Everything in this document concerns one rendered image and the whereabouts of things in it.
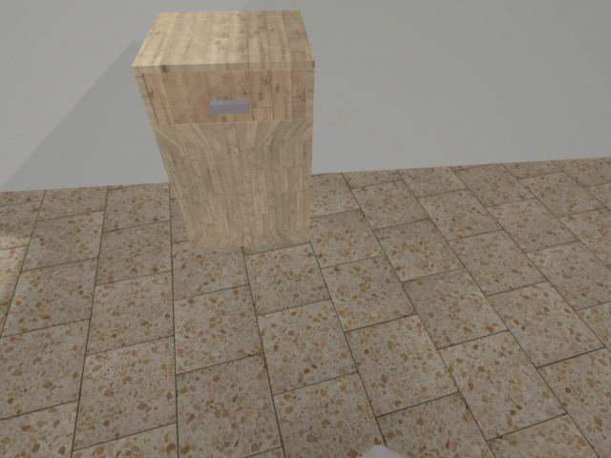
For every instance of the handle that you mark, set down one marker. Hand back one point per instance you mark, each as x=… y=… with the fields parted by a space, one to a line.
x=218 y=107

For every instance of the drawer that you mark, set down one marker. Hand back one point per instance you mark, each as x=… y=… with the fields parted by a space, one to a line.
x=184 y=98

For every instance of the cabinet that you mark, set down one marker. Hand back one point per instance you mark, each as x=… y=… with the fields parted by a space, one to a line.
x=238 y=183

